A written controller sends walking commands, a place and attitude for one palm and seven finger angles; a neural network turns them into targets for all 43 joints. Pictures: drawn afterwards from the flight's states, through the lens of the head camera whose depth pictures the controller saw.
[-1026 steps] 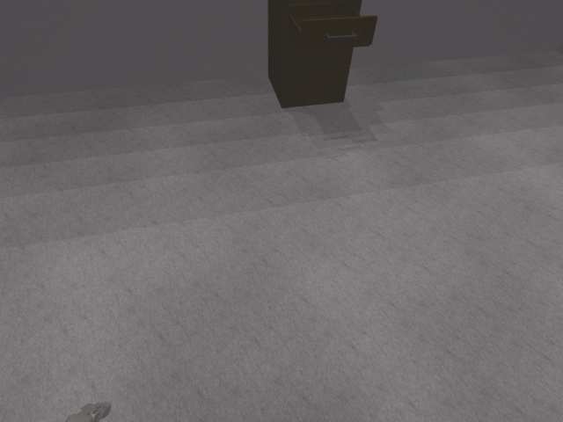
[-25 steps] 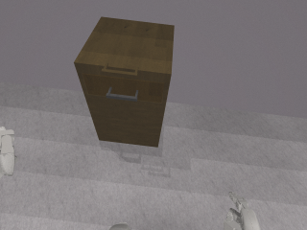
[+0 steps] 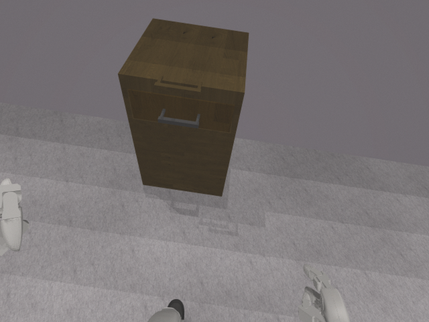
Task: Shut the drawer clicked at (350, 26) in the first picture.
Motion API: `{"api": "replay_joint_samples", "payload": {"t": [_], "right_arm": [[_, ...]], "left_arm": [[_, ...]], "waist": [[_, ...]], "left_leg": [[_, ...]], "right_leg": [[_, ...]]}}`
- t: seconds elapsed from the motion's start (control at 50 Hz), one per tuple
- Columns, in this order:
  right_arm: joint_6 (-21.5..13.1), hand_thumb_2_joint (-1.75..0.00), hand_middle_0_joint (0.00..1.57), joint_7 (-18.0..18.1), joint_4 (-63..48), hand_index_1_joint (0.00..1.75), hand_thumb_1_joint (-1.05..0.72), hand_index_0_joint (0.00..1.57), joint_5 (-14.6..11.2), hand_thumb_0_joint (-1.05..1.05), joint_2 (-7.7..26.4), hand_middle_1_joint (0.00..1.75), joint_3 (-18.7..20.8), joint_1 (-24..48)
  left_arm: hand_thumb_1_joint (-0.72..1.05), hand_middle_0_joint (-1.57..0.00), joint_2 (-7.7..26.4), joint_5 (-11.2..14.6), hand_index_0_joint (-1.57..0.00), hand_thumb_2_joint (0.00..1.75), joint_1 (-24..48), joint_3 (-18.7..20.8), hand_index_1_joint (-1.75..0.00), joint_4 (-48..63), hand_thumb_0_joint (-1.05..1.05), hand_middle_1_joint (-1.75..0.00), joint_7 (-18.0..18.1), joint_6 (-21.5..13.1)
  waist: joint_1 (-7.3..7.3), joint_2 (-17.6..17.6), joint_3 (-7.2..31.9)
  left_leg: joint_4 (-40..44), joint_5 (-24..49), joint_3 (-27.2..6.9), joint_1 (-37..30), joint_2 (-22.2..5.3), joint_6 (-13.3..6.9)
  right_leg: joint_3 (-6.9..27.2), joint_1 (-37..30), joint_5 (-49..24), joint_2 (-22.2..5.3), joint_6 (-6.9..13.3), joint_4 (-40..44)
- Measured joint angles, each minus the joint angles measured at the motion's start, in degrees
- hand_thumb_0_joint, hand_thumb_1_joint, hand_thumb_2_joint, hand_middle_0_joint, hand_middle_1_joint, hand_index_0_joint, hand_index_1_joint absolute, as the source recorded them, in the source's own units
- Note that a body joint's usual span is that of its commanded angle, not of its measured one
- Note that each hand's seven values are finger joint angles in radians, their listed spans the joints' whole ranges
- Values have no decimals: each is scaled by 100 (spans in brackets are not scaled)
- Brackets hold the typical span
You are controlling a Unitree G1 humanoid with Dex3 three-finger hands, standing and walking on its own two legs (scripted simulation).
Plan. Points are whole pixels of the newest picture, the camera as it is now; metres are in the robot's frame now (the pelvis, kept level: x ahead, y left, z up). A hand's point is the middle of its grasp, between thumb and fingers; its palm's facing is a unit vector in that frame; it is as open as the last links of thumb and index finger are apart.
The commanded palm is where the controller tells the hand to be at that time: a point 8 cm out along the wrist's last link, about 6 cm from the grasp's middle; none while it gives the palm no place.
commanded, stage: stop stepping back and stand still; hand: left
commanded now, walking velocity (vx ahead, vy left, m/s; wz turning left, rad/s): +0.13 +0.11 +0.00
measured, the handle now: (179, 118) +0.79 +0.19 -0.19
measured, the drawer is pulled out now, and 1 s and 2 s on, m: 0.00 0.00 0.00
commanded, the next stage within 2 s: let the arm hang, fingers relaxed in 0.84 s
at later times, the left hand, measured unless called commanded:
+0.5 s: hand out of the picture +0.13 +0.25 +0.18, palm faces +0.40 -0.83 -0.38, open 3.2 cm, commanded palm +0.08 +0.29 +0.19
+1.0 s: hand (21, 270) +0.15 +0.27 +0.11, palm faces +0.30 -0.82 -0.49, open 3.2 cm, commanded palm none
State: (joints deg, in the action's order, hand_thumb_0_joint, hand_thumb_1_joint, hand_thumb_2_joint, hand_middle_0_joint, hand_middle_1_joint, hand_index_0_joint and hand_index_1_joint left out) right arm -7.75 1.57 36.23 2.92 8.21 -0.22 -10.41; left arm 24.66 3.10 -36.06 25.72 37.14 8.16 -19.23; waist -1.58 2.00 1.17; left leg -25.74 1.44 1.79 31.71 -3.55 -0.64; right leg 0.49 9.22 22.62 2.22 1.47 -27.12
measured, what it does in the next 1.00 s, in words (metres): steps on the spot: left foot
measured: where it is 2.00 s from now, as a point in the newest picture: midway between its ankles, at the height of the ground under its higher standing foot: outside the picture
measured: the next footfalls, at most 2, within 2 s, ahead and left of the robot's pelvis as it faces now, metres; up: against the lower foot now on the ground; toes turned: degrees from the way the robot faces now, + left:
left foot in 0.84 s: +0.02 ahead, +0.14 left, +0.00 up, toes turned +4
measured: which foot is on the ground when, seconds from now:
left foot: down 0.00-0.66, up 0.68-0.82, down 0.84-1.00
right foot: down 0.00-1.00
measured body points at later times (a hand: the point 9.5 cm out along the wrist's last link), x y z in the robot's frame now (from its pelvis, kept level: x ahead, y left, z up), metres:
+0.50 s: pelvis -0.05 +0.01 +0.00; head -0.07 +0.03 +0.44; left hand +0.10 +0.29 +0.20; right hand +0.09 -0.25 -0.08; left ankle +0.09 +0.10 -0.72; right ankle -0.09 -0.13 -0.72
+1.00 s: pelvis -0.06 +0.02 +0.01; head -0.04 +0.01 +0.46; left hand +0.13 +0.31 +0.14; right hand +0.12 -0.22 -0.09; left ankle -0.02 +0.14 -0.72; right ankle -0.09 -0.10 -0.72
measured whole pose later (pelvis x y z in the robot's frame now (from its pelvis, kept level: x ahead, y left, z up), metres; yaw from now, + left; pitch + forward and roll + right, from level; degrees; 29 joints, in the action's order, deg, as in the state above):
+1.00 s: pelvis -0.06 +0.02 +0.01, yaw +2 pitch +1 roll +0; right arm -6.8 0.9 40.7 0.0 13.9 1.1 -9.3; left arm 21.4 -0.6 -24.8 15.4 13.9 4.6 -9.1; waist -0.5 -1.4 -1.3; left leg -30.3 -11.4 2.1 19.0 -0.4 -0.5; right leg -0.5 13.6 19.2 -0.9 -0.4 -34.5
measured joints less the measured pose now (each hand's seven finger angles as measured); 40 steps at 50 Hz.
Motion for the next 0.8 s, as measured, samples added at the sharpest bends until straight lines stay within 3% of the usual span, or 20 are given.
{"api": "replay_joint_samples", "payload": {"t": [0.04, 0.1, 0.16, 0.3, 0.38, 0.48, 0.54, 0.62, 0.66, 0.68, 0.74, 0.76, 0.8], "right_arm": [[47, -90, 20, 17, 127, 30, -90, 20, -7, 1, 45, 30, -20, 170], [145, -90, 20, 67, 171, 30, -90, 20, -114, 1, 63, 30, -58, 47], [237, -90, 20, 175, 59, 30, -90, 20, -211, 1, 110, 30, -74, -152], [155, -90, 20, 218, -208, 30, -90, 20, -222, 1, 169, 30, -99, -370], [122, -90, 20, 192, -174, 30, -90, 20, -204, 1, 313, 30, -52, -430], [220, -90, 20, 323, 136, 30, -90, 20, -218, 1, 510, 30, 81, -493], [256, -90, 20, 400, 226, 30, -90, 20, -235, 1, 525, 30, 91, -451], [184, -90, 20, 356, 100, 30, -90, 20, -222, 1, 234, 30, -13, -271], [143, -90, 20, 266, -71, 30, -90, 20, -203, 1, 91, 30, -89, -235], [150, -90, 20, 217, -146, 30, -90, 20, -205, 1, 49, 30, -116, -250], [243, -90, 20, 101, -100, 30, -90, 20, -210, 1, -11, 30, -173, -359], [262, -90, 20, 100, -44, 30, -90, 20, -220, 1, -11, 30, -179, -412], [236, -90, 20, 144, 36, 30, -90, 20, -237, 1, 36, 30, -181, -507]], "left_arm": [[89, -141, -127, -49, -141, 90, 221, -238, -160, -84, 1, -160, -59, -39], [89, -141, -167, -54, -141, 90, 283, -488, -160, -94, 1, -160, -114, 101], [88, -141, -102, -7, -141, 90, 199, -463, -160, -173, 1, -160, -138, 305], [89, -140, 137, 50, -141, 90, -121, -168, -160, -288, 1, -160, -97, 680], [89, -140, 138, 77, -140, 90, -497, -216, -160, 53, 1, -160, -93, 656], [88, -140, -204, -2, -141, 90, -137, -464, -160, -84, 1, -160, -14, 702], [88, -141, -385, -35, -141, 90, 399, -488, -160, -390, 1, -160, 17, 805], [89, -141, -365, -63, -141, 90, 757, -342, -160, -675, 1, -160, 17, 877], [89, -140, -270, -69, -141, 90, 623, -324, -160, -619, 2, -160, -29, 850], [89, -140, -221, -80, -141, 90, 490, -354, -160, -528, 2, -160, -65, 829], [89, -140, -136, -53, -140, 90, -58, -406, -160, -143, 2, -160, -128, 731], [89, -140, -150, -50, -141, 90, -164, -423, -160, -101, 1, -160, -115, 672], [88, -140, -211, -72, -141, 90, -212, -441, -160, -152, 1, -160, -50, 584]], "waist": [[-40, -186, -181], [61, -160, -145], [303, -113, -27], [566, -60, -79], [402, -146, -157], [193, -277, -87], [200, -255, -88], [303, -117, -160], [409, -133, -215], [453, -165, -224], [306, -41, -41], [250, 3, 23], [172, 41, 93]], "left_leg": [[-263, -413, -76, 52, -92, 96], [-821, -974, -113, -152, 75, 152], [-651, -739, -112, -483, 233, -89], [264, -495, -168, -773, 346, 7], [-145, -1001, -198, -639, 251, 91], [-996, -1427, -271, -524, 218, 80], [-1222, -1179, -246, -539, 283, -21], [-714, -581, -147, -678, 379, -29], [-484, -659, -155, -693, 399, 9], [-597, -1069, -184, -608, 403, 53], [-2110, -1628, -173, -238, 472, 175], [-2225, -1675, -122, -304, 445, 166], [-1598, -1599, -21, -729, 345, 102]], "right_leg": [[30, 18, -228, 108, -137, -28], [105, -18, -80, 31, -209, -207], [119, -32, 46, -71, -272, -374], [95, -61, 22, -112, -62, -33], [-64, -122, -465, -102, -112, 78], [-111, -155, -28, -53, -152, -537], [-143, -96, 329, -133, -144, -1051], [-86, 149, 784, -52, -21, -1407], [-114, 127, 489, 34, 86, -1080], [-160, 102, 230, 31, 110, -910], [-76, 129, -213, -70, 131, -567], [-40, 102, -251, -104, 95, -435], [-18, 61, -299, -166, 25, -254]]}}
